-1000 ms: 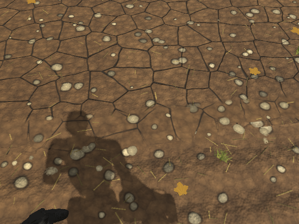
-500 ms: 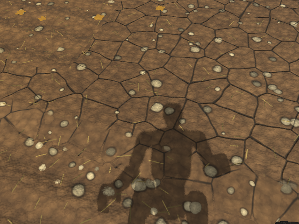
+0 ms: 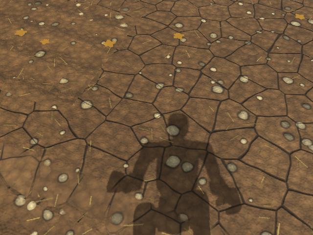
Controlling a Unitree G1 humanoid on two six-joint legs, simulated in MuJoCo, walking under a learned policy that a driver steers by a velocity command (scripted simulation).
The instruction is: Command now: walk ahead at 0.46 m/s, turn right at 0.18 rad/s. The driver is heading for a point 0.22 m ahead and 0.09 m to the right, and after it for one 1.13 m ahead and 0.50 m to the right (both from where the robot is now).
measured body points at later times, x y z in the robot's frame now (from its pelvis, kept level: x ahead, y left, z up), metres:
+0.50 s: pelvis +0.19 -0.04 -0.01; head +0.24 -0.06 +0.43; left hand +0.40 +0.20 -0.10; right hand +0.28 -0.34 -0.12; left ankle +0.30 +0.11 -0.71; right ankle +0.24 -0.14 -0.75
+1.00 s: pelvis +0.22 -0.02 -0.01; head +0.25 -0.04 +0.44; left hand +0.51 +0.12 -0.10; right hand +0.18 -0.34 -0.11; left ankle +0.31 +0.09 -0.75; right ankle +0.15 -0.12 -0.73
